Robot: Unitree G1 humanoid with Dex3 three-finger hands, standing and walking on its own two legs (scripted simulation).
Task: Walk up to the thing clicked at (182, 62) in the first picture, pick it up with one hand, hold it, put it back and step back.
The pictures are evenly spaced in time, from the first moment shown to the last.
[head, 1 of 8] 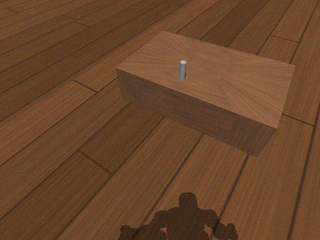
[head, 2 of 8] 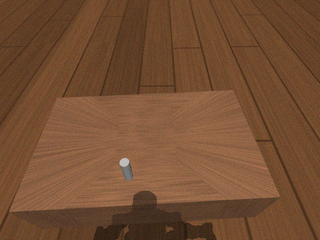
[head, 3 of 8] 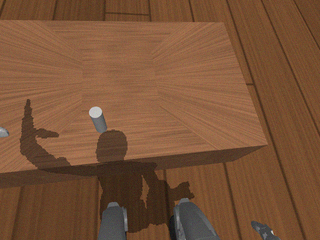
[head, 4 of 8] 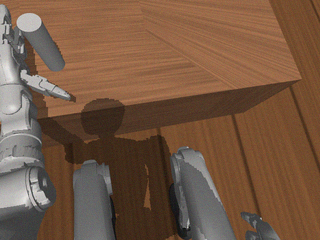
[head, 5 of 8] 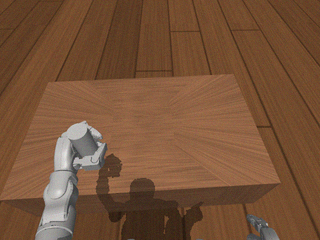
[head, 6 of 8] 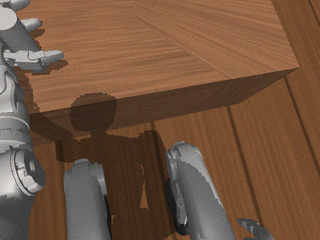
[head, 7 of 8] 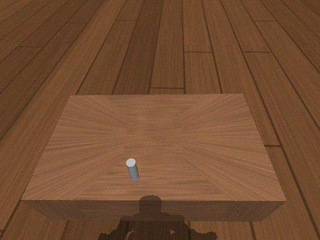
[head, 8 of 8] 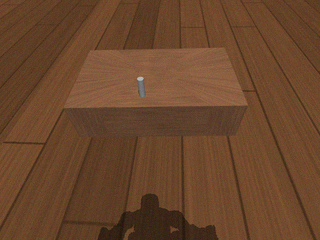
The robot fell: no
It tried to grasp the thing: yes
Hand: left
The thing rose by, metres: 0.39
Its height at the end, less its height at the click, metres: +0.00
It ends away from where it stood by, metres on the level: 0.02
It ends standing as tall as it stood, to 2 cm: yes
